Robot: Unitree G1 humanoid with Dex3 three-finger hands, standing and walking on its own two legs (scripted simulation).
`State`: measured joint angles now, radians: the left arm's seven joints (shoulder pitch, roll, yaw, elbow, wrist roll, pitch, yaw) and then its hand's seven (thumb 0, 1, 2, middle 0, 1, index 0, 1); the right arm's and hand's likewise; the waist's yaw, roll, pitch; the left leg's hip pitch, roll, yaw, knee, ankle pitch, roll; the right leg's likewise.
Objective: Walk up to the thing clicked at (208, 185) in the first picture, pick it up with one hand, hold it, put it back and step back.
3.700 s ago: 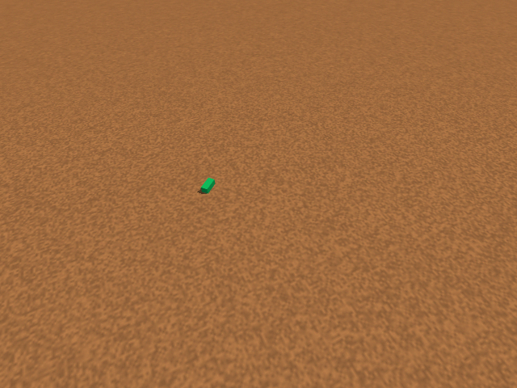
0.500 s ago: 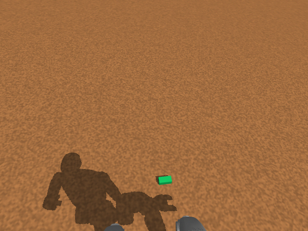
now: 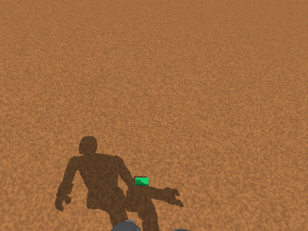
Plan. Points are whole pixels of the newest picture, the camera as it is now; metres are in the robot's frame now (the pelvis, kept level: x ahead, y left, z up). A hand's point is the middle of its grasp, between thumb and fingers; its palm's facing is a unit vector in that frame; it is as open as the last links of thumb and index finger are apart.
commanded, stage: walk up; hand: left
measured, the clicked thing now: (141, 181) +0.47 +0.08 -0.73
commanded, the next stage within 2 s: none
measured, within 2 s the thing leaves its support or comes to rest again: neither
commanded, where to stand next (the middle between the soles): +0.10 -0.21 m, yaw +3 degrees
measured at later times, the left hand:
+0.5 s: hand out of the picture +0.09 +0.05 -0.15, palm faces -0.04 -0.92 -0.39, open 7.3 cm
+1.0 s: hand out of the picture +0.10 +0.03 -0.13, palm faces +0.05 -0.90 -0.44, open 7.4 cm
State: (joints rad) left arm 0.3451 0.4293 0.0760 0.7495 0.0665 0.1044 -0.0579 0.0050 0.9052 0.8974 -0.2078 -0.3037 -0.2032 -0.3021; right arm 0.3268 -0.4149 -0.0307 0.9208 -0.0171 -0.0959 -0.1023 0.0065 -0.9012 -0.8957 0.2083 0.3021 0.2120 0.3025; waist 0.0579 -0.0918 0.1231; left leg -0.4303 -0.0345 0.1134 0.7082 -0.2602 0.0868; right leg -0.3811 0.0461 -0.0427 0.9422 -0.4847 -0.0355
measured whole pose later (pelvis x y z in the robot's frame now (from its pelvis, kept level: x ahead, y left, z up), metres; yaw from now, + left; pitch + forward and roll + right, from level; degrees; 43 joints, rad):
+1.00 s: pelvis +0.03 -0.25 +0.00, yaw +4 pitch -2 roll +0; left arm 0.16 0.40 0.01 0.95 0.02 -0.06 0.03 0.00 0.90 0.90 -0.21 -0.30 -0.21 -0.30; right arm 0.05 -0.39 -0.03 0.94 0.00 0.02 0.01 0.01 -0.91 -0.90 0.20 0.30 0.21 0.30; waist 0.02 0.03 0.10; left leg -0.39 0.00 0.00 0.80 -0.44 0.05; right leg -0.32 -0.05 -0.07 0.77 -0.41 -0.01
